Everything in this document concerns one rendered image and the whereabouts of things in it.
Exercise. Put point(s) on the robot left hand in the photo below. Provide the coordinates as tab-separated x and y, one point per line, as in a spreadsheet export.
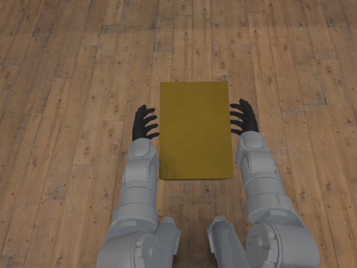
139	129

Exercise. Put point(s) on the robot right upper arm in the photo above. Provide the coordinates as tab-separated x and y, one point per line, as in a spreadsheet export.
278	245

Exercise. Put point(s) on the robot right thigh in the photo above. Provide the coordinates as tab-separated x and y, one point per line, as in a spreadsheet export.
226	246

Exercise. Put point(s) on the robot left upper arm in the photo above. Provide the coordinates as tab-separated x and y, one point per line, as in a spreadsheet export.
140	249

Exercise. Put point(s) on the carton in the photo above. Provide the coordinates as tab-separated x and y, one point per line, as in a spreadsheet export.
195	131

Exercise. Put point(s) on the robot right hand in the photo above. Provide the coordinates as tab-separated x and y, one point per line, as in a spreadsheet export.
248	117

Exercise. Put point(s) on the robot left thigh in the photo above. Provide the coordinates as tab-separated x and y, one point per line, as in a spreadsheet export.
168	236

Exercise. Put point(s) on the robot right forearm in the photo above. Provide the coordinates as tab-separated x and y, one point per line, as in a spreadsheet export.
266	199

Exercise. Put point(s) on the robot thigh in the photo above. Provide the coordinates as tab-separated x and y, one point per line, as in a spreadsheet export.
168	236
226	246

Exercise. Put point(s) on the robot left forearm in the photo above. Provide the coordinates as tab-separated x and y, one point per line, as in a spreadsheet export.
137	202

